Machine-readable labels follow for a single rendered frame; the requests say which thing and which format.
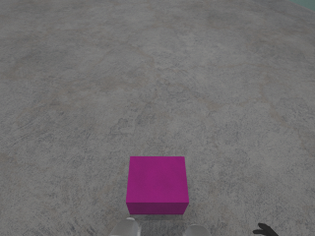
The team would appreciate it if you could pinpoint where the robot thigh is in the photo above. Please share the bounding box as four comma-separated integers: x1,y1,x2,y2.
108,219,142,236
182,225,212,236

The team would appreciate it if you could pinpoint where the carton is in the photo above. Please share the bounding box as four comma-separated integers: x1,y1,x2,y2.
126,156,189,214

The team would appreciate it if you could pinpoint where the right robot thigh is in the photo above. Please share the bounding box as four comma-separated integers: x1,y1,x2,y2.
182,225,212,236

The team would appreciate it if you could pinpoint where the left robot thigh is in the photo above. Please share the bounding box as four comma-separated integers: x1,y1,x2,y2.
108,219,142,236

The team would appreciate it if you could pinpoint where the robot right hand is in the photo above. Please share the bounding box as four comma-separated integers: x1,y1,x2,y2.
252,222,279,236

